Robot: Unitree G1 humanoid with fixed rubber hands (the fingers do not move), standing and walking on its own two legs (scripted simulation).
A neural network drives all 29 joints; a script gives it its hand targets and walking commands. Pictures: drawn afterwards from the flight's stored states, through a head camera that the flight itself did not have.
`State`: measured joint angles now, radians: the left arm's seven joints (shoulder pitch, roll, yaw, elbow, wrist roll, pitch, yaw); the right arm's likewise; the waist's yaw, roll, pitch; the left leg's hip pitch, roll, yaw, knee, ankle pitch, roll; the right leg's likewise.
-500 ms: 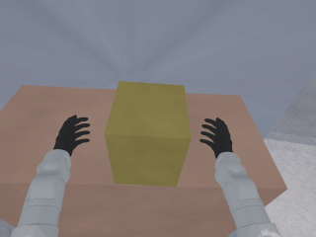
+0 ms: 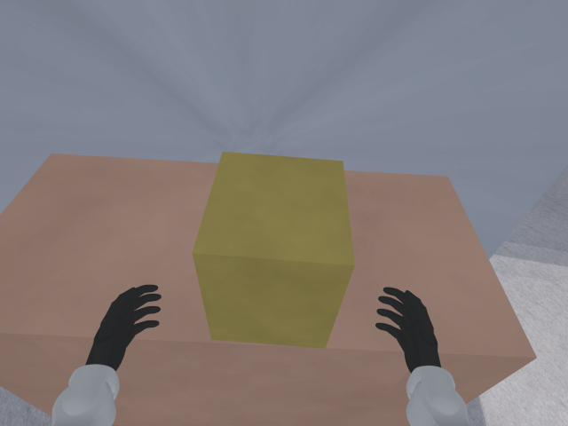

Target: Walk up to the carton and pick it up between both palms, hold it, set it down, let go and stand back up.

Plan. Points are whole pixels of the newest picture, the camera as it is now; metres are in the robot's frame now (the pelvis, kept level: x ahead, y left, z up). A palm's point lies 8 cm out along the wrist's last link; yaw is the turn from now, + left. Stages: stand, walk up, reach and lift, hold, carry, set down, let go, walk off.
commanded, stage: set down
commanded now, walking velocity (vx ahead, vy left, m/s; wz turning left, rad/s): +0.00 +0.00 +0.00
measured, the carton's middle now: (275, 252) +0.40 +0.03 +0.01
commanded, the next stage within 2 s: let go in 1.36 s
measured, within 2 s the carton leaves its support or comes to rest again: neither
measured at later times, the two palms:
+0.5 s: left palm (111, 396) +0.18 +0.24 -0.03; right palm (421, 392) +0.20 -0.18 -0.02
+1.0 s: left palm (114, 421) +0.16 +0.24 -0.06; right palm (435, 416) +0.18 -0.21 -0.06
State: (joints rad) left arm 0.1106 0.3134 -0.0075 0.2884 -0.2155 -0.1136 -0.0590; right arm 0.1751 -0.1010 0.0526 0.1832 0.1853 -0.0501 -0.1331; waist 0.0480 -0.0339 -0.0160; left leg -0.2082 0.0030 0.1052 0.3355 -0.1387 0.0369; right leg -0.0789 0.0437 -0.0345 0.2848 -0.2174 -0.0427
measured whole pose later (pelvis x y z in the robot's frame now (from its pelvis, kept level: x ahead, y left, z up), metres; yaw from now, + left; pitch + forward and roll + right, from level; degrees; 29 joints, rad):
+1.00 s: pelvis +0.01 -0.01 +0.00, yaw +0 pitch -1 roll +0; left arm 0.25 0.29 -0.02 0.47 -0.11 -0.05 -0.04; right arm 0.24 -0.13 0.03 0.54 0.09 -0.17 -0.04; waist 0.04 -0.04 0.00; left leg -0.16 0.00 0.10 0.32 -0.15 0.02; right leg -0.05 0.04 -0.04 0.30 -0.24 -0.05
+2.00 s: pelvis +0.00 -0.01 -0.01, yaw -1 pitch +0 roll +0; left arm 0.23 0.23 0.01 0.61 0.05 0.01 -0.01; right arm 0.22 -0.24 -0.01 0.75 -0.05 -0.05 0.02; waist 0.01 0.01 -0.01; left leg -0.26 0.03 0.10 0.45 -0.19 0.02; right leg -0.14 0.06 -0.03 0.41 -0.28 -0.06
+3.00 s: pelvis -0.01 +0.01 +0.00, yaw -1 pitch -1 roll +0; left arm 0.41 0.13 -0.03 1.08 0.01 -0.02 0.03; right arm 0.37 -0.15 0.02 1.15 -0.02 -0.01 -0.02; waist -0.01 0.01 -0.01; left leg -0.22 0.00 0.12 0.39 -0.16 0.05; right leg -0.11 0.04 -0.02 0.38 -0.25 -0.04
